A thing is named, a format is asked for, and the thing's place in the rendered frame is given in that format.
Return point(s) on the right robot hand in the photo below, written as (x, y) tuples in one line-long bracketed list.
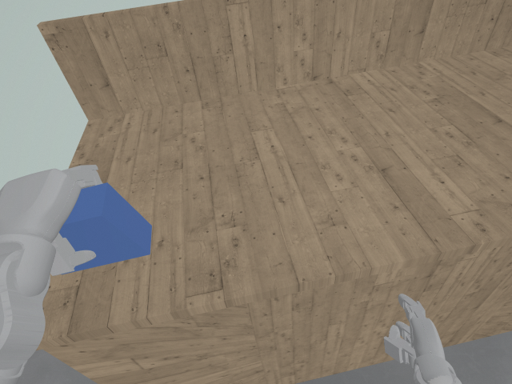
[(420, 338)]

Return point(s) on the left robot hand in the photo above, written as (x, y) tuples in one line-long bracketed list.
[(40, 203)]

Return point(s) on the sponge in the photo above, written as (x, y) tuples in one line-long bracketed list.
[(104, 222)]

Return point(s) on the robot right forearm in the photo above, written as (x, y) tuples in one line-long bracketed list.
[(431, 369)]

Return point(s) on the table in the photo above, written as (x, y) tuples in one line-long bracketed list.
[(302, 164)]

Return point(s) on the robot left forearm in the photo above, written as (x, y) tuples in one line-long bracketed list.
[(25, 264)]

